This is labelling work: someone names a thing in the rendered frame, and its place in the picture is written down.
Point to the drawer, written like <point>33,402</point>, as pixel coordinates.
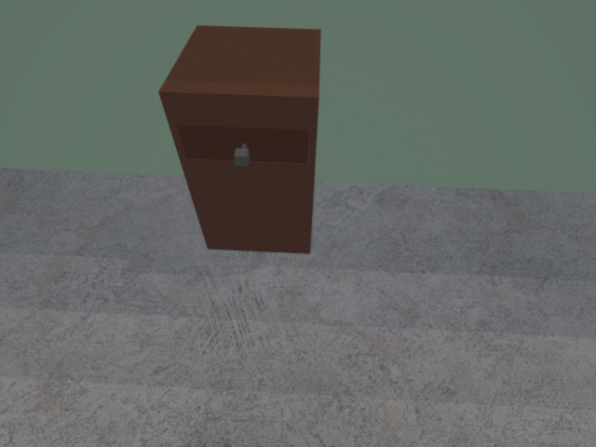
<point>264,144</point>

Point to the handle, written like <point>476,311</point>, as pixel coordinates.
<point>242,156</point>

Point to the cabinet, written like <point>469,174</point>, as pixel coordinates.
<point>258,78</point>

